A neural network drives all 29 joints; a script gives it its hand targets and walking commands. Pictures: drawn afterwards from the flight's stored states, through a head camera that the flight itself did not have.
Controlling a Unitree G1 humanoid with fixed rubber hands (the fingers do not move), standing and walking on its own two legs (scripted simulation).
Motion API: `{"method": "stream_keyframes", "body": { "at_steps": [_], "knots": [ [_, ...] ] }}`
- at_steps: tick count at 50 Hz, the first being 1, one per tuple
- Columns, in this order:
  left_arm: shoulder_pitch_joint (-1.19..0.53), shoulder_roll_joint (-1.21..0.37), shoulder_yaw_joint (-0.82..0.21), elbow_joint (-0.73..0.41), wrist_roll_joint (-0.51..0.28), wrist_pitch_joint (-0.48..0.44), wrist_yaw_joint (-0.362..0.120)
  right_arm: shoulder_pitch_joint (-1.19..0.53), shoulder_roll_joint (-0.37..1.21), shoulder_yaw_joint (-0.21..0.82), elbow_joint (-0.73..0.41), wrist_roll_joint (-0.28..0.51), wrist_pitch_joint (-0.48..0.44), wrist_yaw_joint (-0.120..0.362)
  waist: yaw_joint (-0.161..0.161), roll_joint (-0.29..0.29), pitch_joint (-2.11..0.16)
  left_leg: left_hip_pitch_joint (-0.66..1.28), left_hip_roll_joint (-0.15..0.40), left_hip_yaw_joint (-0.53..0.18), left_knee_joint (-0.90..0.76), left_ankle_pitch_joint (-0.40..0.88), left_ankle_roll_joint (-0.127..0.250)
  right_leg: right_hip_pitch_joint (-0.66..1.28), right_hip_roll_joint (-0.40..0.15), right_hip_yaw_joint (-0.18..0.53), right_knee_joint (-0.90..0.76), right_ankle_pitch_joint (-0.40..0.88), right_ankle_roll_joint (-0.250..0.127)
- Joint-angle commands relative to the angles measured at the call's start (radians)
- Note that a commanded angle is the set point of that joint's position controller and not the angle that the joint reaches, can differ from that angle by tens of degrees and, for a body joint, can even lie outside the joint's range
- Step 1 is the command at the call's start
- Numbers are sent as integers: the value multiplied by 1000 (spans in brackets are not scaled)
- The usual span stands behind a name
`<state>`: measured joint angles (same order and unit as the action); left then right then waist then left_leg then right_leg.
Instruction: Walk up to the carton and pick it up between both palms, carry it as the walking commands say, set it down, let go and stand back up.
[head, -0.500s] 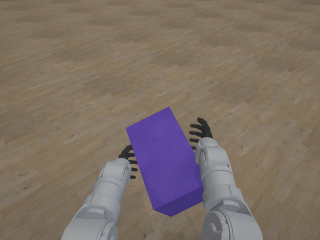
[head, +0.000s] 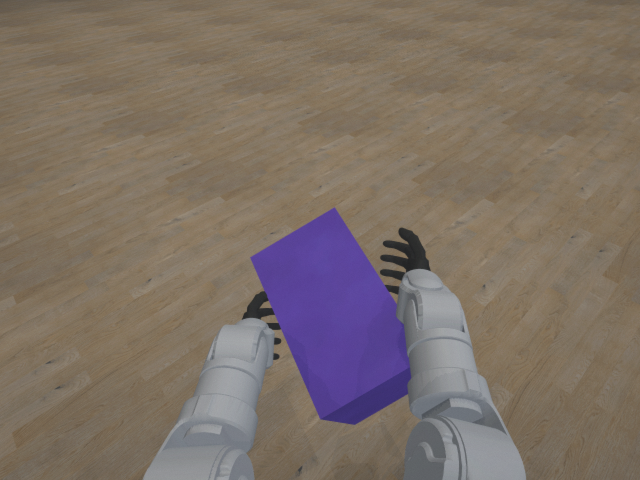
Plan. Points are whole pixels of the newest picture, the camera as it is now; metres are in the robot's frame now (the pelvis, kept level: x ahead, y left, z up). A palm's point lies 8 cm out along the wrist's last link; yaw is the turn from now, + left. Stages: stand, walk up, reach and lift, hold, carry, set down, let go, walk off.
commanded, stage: reach and lift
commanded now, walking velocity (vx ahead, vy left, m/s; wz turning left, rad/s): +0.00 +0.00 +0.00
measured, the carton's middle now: (345, 319) +0.36 -0.06 -0.05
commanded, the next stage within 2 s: hold in 1.42 s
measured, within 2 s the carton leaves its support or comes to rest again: neither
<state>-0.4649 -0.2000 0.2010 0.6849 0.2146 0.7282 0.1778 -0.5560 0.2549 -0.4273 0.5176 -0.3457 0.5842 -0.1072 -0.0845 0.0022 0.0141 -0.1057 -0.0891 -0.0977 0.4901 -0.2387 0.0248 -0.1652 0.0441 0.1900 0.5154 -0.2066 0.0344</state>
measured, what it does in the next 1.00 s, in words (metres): stands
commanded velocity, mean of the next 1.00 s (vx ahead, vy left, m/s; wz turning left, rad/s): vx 0.00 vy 0.00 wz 0.00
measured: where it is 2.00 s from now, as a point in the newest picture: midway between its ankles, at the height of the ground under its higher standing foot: outside the picture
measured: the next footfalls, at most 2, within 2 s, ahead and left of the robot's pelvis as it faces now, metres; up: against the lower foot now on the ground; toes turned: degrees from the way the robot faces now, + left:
none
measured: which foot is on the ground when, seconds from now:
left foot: down 0.00-1.00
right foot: down 0.00-1.00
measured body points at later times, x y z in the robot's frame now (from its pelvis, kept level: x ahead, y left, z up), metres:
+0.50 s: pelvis +0.02 -0.01 +0.01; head -0.03 -0.01 +0.45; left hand +0.31 +0.10 +0.01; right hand +0.36 -0.12 +0.08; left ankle +0.03 +0.11 -0.73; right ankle +0.06 -0.14 -0.73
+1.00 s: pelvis +0.00 -0.01 +0.00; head -0.06 -0.03 +0.45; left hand +0.29 +0.11 +0.01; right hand +0.34 -0.12 +0.07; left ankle +0.03 +0.11 -0.73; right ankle +0.06 -0.14 -0.73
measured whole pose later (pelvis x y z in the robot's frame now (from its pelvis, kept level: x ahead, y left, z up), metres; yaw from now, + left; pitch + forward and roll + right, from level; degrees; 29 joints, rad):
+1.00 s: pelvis +0.00 -0.01 +0.00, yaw +2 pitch -9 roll +1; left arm -0.39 -0.18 0.17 0.58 0.21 0.81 0.16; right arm -0.54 0.25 -0.33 0.54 -0.32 0.60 -0.13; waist -0.02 0.02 0.04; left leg -0.07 -0.07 -0.12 0.45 -0.22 0.01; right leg -0.12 0.04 0.15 0.48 -0.19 0.02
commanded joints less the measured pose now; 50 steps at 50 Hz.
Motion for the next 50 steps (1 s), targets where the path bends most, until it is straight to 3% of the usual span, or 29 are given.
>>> {"method": "stream_keyframes", "body": {
  "at_steps": [1,2,4,5,6,7,10,13,17,18,19,20,22,23,26,28,29,31,32,35,36,37,39,41,42,46,48,49,50],
  "knots": [
    [-1175,-898,-331,-371,-196,-211,-264,-351,1196,462,410,215,116,259,105,-45,-273,-74,36,4,-104,-161,-9,138,-10,-44,-105,-116,0],
    [-1206,-882,-302,-340,-189,-212,-274,-385,1185,425,439,186,114,255,100,-101,-274,-56,36,5,-103,-188,-5,120,-8,-41,-116,-181,7],
    [-1162,-925,-306,-299,-186,-195,-296,-387,1174,397,424,191,105,237,83,-55,-241,-54,39,6,-107,-167,-3,153,-21,-25,-132,-142,-1],
    [-1266,-917,-374,-404,-236,-210,-304,-357,1215,432,429,205,97,231,74,-41,-304,-42,26,25,-91,-100,-12,159,-19,-20,-140,-90,-2],
    [-1256,-929,-361,-365,-247,-202,-316,-366,1215,425,442,190,101,228,67,-109,-347,-24,30,21,-93,-64,-13,188,-12,-31,-134,-49,5],
    [-1256,-938,-374,-373,-243,-202,-323,-355,1229,418,430,196,94,217,60,-38,-358,-41,24,22,-95,-54,-17,212,-15,-22,-130,-23,-1],
    [-1190,-950,-438,-449,-272,-192,-338,-295,1233,453,370,202,87,200,31,-52,-457,33,20,20,-78,116,-29,271,-14,-23,-109,240,4],
    [-1122,-955,-379,-404,-253,-172,-347,-301,1218,441,331,202,97,187,39,-47,-384,-46,13,16,-94,90,-22,299,-13,-27,-105,211,5],
    [-1155,-972,-449,-536,-283,-171,-342,-225,1258,446,332,215,107,200,20,17,-431,-27,10,9,-104,115,-33,276,-6,-42,-101,238,-7],
    [-1080,-1006,-434,-474,-265,-160,-341,-271,1236,462,293,227,103,205,44,-9,-428,-4,15,7,-114,143,-35,282,2,-54,-94,260,-4],
    [-1112,-995,-492,-601,-295,-174,-333,-205,1247,477,272,240,102,210,21,10,-478,29,19,-2,-106,236,-41,300,6,-56,-78,388,-5],
    [-1043,-1010,-472,-550,-287,-165,-324,-230,1240,491,239,238,98,212,32,-21,-514,43,23,-14,-101,285,-41,313,12,-62,-64,428,2],
    [-1111,-981,-533,-693,-310,-169,-310,-144,1277,516,269,245,114,221,26,-10,-519,42,19,-13,-95,287,-45,325,14,-56,-56,461,0],
    [-997,-1016,-514,-604,-290,-151,-304,-161,1224,504,241,238,115,224,30,3,-445,47,30,-24,-109,307,-47,299,17,-67,-50,453,-8],
    [-952,-1040,-544,-621,-280,-143,-287,-162,1205,507,217,258,103,238,40,75,-468,72,25,-36,-106,338,-59,263,19,-60,-52,443,-17],
    [-964,-963,-520,-674,-269,-145,-271,-109,1221,523,259,254,123,251,65,43,-418,40,32,-27,-119,297,-51,271,15,-60,-54,436,-8],
    [-889,-1005,-500,-578,-245,-133,-269,-158,1170,515,214,249,111,252,62,19,-401,70,38,-42,-127,305,-52,241,23,-69,-55,398,-13],
    [-982,-955,-493,-658,-260,-140,-262,-129,1177,505,273,243,126,262,64,22,-359,34,34,-31,-133,209,-51,242,24,-70,-66,317,-9],
    [-961,-946,-466,-586,-230,-130,-261,-163,1149,476,297,237,121,261,65,62,-342,26,33,-29,-137,133,-50,212,20,-70,-69,238,-16],
    [-1012,-982,-547,-646,-282,-147,-261,-159,1152,517,267,255,108,271,48,43,-395,97,40,-46,-124,214,-52,168,31,-76,-61,269,-21],
    [-1020,-1008,-556,-671,-284,-145,-261,-152,1160,512,243,256,102,269,38,85,-399,71,34,-50,-117,193,-58,187,28,-73,-51,263,-26],
    [-940,-1013,-493,-549,-252,-132,-268,-241,1148,527,215,257,101,264,73,26,-376,55,35,-31,-127,174,-50,197,28,-79,-63,241,-10],
    [-1000,-961,-470,-537,-248,-133,-264,-165,1125,455,333,212,117,265,49,2,-311,34,43,-39,-143,92,-48,173,29,-85,-73,165,-19],
    [-989,-994,-488,-519,-264,-139,-273,-212,1112,468,292,218,100,263,30,-11,-319,50,39,-39,-143,83,-42,158,30,-88,-70,149,-16],
    [-1024,-947,-487,-599,-271,-153,-272,-192,1171,528,267,244,106,258,66,-59,-356,34,36,-19,-134,87,-32,206,26,-82,-69,175,-6],
    [-1069,-959,-509,-584,-276,-146,-284,-220,1183,524,264,252,99,249,57,1,-346,-8,29,-9,-123,54,-36,209,13,-64,-69,153,-12],
    [-1083,-980,-523,-582,-301,-153,-301,-280,1200,574,208,284,83,245,70,-28,-395,-7,15,10,-119,40,-36,229,14,-60,-87,126,-7],
    [-1096,-987,-541,-602,-313,-159,-299,-255,1195,542,239,267,81,243,51,8,-419,-1,23,-8,-118,43,-36,223,13,-60,-68,127,-13],
    [-1118,-934,-500,-606,-287,-157,-290,-193,1208,508,322,240,100,245,55,-18,-348,-20,29,-7,-128,-12,-29,189,6,-62,-79,70,-14]
  ]
}}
